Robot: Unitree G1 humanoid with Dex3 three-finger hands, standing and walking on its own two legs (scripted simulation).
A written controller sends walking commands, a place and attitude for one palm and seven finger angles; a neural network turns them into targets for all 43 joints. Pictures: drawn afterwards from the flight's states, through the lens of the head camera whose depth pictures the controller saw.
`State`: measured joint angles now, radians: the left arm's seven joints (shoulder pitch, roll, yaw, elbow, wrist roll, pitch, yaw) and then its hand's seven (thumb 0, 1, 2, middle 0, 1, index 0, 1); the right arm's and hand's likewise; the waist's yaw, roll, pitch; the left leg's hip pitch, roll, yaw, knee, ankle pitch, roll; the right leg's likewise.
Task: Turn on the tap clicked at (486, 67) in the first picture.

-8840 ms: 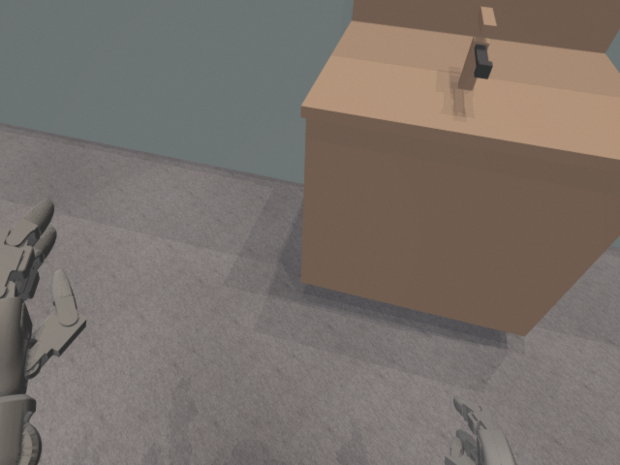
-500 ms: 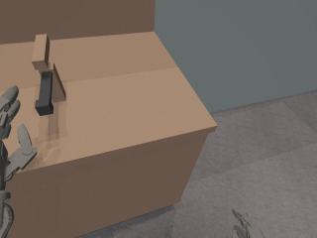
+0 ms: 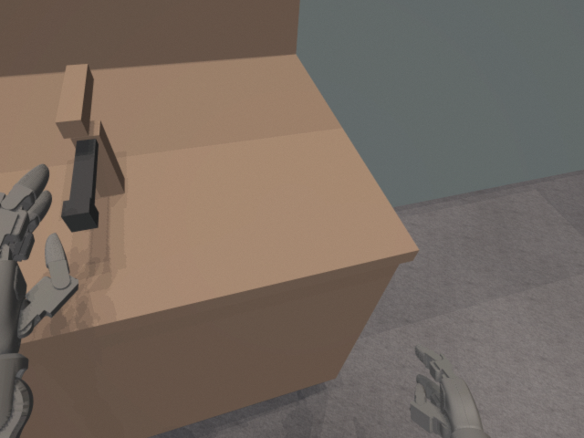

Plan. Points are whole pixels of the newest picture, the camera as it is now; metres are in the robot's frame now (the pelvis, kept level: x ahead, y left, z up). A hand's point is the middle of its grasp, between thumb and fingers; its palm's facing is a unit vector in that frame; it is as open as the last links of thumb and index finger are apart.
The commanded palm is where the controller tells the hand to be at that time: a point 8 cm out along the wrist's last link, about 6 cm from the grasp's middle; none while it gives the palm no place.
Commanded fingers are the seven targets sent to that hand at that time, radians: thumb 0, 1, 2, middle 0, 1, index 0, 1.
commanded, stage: come to a stop and stand still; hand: left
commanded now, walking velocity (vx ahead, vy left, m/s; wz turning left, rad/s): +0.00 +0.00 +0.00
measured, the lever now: (80, 214) +0.31 +0.29 +0.15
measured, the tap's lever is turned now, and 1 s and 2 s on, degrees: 0 4 4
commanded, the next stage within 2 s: look again from close up in 0.04 s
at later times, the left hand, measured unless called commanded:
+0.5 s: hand (81, 287) +0.22 +0.24 +0.15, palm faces +0.38 -0.84 -0.38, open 7.4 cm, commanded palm +0.16 +0.27 +0.17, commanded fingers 0.00 0.90 0.90 -0.20 -0.30 -0.20 -0.30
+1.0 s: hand (68, 309) +0.19 +0.23 +0.16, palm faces +0.53 -0.78 -0.32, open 7.4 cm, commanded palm +0.14 +0.26 +0.18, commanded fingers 0.00 0.90 0.90 -0.20 -0.30 -0.20 -0.30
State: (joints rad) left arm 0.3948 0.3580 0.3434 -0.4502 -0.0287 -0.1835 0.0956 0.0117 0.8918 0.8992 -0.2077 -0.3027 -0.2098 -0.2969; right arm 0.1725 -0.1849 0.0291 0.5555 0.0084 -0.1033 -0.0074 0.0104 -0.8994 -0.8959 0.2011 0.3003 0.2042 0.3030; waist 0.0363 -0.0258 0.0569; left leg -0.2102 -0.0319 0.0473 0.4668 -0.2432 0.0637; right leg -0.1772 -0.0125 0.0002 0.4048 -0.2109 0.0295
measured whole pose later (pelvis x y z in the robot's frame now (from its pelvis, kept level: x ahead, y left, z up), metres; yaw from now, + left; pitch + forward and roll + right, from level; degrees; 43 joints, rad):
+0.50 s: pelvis +0.00 -0.01 +0.00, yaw +0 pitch -1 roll -1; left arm 0.43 0.35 0.33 -0.43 -0.04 -0.17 0.11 0.01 0.89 0.90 -0.21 -0.30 -0.21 -0.30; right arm 0.21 -0.20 0.01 0.58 0.01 -0.08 -0.03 0.01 -0.90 -0.90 0.20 0.30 0.20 0.30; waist 0.02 0.00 0.05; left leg -0.20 -0.02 0.04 0.45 -0.24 0.05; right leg -0.16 0.00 -0.01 0.39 -0.21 0.02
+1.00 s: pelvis -0.02 -0.06 -0.01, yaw +4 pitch -2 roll +0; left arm 0.26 0.39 0.36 -0.36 -0.11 0.04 0.10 0.01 0.89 0.90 -0.18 -0.29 -0.21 -0.30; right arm 0.13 -0.24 0.04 0.64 0.02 -0.09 -0.05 0.01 -0.90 -0.90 0.20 0.30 0.20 0.30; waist 0.08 0.02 -0.01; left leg -0.30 -0.01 -0.03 0.61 -0.28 0.00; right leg -0.27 0.01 -0.07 0.61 -0.31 -0.04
